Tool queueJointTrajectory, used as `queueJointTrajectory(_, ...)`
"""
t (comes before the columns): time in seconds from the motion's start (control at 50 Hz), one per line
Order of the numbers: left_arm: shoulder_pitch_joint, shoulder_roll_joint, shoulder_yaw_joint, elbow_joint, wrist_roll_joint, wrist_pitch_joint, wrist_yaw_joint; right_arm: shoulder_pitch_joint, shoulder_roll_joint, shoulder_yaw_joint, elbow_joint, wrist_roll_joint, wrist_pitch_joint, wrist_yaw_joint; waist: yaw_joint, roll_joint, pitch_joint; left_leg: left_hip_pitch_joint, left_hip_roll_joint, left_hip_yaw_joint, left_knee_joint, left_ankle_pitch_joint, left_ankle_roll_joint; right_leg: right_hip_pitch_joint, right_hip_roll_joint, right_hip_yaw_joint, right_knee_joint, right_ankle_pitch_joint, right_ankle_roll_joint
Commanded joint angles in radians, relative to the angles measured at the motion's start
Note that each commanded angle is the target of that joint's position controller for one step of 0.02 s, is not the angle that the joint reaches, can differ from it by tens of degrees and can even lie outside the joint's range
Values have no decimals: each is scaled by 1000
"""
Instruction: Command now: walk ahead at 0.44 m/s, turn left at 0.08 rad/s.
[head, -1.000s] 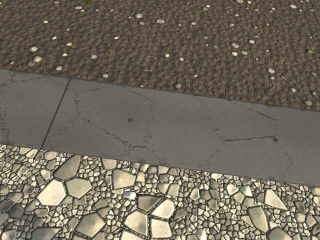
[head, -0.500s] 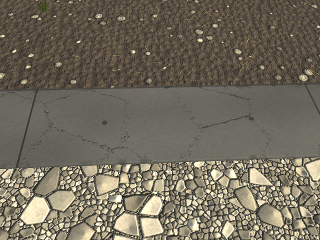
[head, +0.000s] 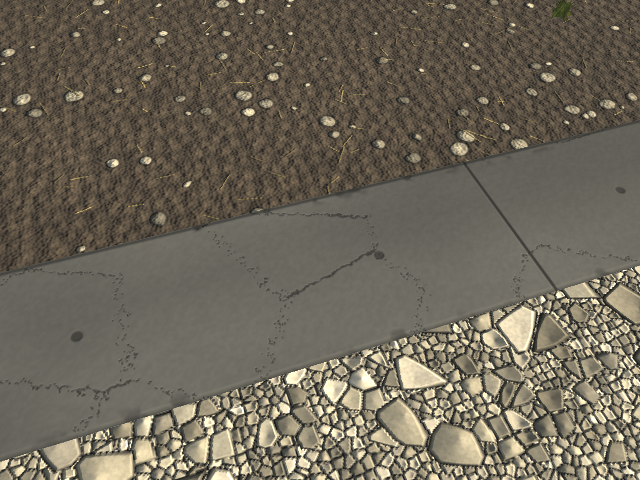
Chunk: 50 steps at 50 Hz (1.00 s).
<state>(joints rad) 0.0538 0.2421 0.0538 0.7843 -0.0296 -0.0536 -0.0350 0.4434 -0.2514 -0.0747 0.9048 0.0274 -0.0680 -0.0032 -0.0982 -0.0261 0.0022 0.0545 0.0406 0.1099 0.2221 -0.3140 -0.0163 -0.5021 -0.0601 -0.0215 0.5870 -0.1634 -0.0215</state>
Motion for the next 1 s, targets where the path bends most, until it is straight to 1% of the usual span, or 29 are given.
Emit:
queueJointTrajectory(0.02,53,135,46,-51,-4,-33,-5,-70,-201,-40,-47,14,2,-3,148,158,38,-127,239,-169,72,378,179,204,56,-35,-116,12,-49)
queueJointTrajectory(0.04,224,195,76,4,-2,-35,7,-77,-168,-27,-51,8,1,-4,219,115,-79,-215,172,-111,283,463,139,458,47,-11,-119,35,-75)
queueJointTrajectory(0.06,416,282,99,33,17,-31,25,-81,-87,5,-86,-25,-3,-1,279,-70,-258,-446,94,-52,662,158,83,763,-199,264,-123,-44,-140)
queueJointTrajectory(0.08,411,311,93,27,39,-34,21,-14,-15,19,-107,-1,-23,-6,216,-263,-315,-746,-61,-149,935,-287,50,885,-373,692,-287,-273,-248)
queueJointTrajectory(0.1,356,220,69,18,37,-44,17,-54,-123,-9,-96,28,-34,-8,225,-153,-213,-819,-11,-257,1060,-234,57,764,-359,650,-337,-344,-228)
queueJointTrajectory(0.12,282,164,51,12,23,-49,13,-91,-150,-19,-109,34,-34,-7,191,-148,-107,-843,34,-244,1061,-131,74,655,-325,492,-350,-307,-186)
queueJointTrajectory(0.14,211,121,38,6,19,-53,9,-103,-138,-21,-100,24,-27,-12,154,-101,-54,-804,73,-234,1029,-36,73,551,-274,377,-377,-212,-154)
queueJointTrajectory(0.16,164,95,33,6,24,-56,6,-109,-127,-25,-95,11,-18,-14,128,-103,-11,-764,97,-235,981,37,70,470,-231,273,-405,-115,-129)
queueJointTrajectory(0.18,139,76,30,12,34,-60,7,-89,-110,-25,-86,12,-5,-9,103,-112,1,-713,113,-237,962,89,69,422,-196,184,-421,-25,-110)
queueJointTrajectory(0.22,148,82,36,30,42,-73,13,-81,-73,-20,-82,13,13,-2,87,-82,13,-702,112,-231,955,141,61,391,-177,83,-434,142,-112)
queueJointTrajectory(0.32,187,121,43,60,49,-74,36,-201,-66,-14,-138,3,22,6,99,-30,76,-795,89,-238,755,312,36,407,-174,-50,-466,285,-125)
queueJointTrajectory(0.46,291,171,52,85,27,-36,55,-440,-33,17,-255,-1,14,60,175,8,127,-836,61,-84,469,338,77,597,-217,-172,-419,437,-107)
queueJointTrajectory(0.52,278,214,61,70,19,-13,63,-431,-67,2,-292,3,18,75,130,-40,62,-700,-20,5,438,214,122,648,-223,-216,-275,845,-92)
queueJointTrajectory(0.56,255,249,68,57,15,4,70,-282,-132,-30,-275,8,27,73,33,-87,-37,-490,-90,34,438,118,173,637,-223,-220,-39,1071,-81)
queueJointTrajectory(0.58,227,249,66,47,6,5,71,-124,-191,-62,-239,6,29,60,-57,-67,-116,-249,-121,16,350,176,213,536,-190,-231,175,985,-56)
queueJointTrajectory(0.6,242,203,50,27,24,-8,69,-3,-270,-90,-209,2,43,34,-91,54,-193,49,6,-208,316,176,266,275,-127,-223,488,518,-14)
queueJointTrajectory(0.62,317,66,8,-32,35,-44,50,-74,-347,-96,-243,-1,32,30,43,290,-290,355,267,-822,189,72,482,-166,114,-84,870,-386,47)
queueJointTrajectory(0.64,206,155,22,-57,4,-92,31,-37,-259,-68,-250,-15,20,35,-32,157,-370,371,294,-931,71,18,475,-269,85,140,918,-384,18)
queueJointTrajectory(0.66,131,174,26,-88,-26,-107,24,-70,-206,-54,-245,-20,7,37,-21,102,-229,257,264,-773,63,66,419,-311,37,140,857,-307,-8)
queueJointTrajectory(0.68,130,159,22,-87,-13,-110,30,-139,-174,-44,-249,-12,-2,41,44,-8,-114,82,213,-644,60,176,375,-274,-9,130,745,-240,-11)
queueJointTrajectory(0.7,140,168,30,-74,13,-100,37,-201,-138,-33,-261,-10,-7,39,81,-16,-77,-36,170,-548,51,260,345,-209,-43,124,651,-206,-1)
queueJointTrajectory(0.72,165,172,36,-71,24,-85,36,-233,-131,-27,-278,-20,-8,33,110,10,-52,-128,144,-505,29,315,338,-147,-59,124,614,-178,11)
queueJointTrajectory(0.76,176,155,35,-82,40,-61,36,-235,-148,-32,-280,-14,-11,24,130,22,-37,-226,121,-459,0,398,341,-105,-62,100,535,-143,48)
queueJointTrajectory(0.8,121,130,25,-108,48,-48,41,-210,-178,-39,-273,-15,-11,10,119,34,-15,-296,92,-396,-8,441,332,-107,-51,77,421,-62,82)
queueJointTrajectory(0.86,14,95,7,-131,44,-50,35,-170,-170,-35,-253,-10,-2,-4,68,81,-3,-326,31,-302,11,388,271,-61,-19,50,164,175,93)
queueJointTrajectory(0.88,111,-19,-63,-105,139,-18,-16,-71,-116,-4,-210,-141,-48,66,71,180,-43,-372,6,-262,20,284,273,22,-12,38,189,222,93)
queueJointTrajectory(0.9,85,22,-55,-106,142,8,-38,-63,-133,-20,-207,-137,-63,104,55,135,28,-385,46,-300,17,258,282,-10,-22,40,178,213,86)
queueJointTrajectory(0.94,-10,112,-41,-145,114,20,-38,-31,-166,-22,-200,-105,-71,131,34,96,43,-294,114,-381,44,244,300,-81,-30,49,112,193,69)
queueJointTrajectory(1.0,-104,118,-60,-175,96,-5,-3,34,-165,-12,-164,-97,-62,106,-13,103,44,1,195,-472,73,282,304,-245,-18,66,-24,122,38)
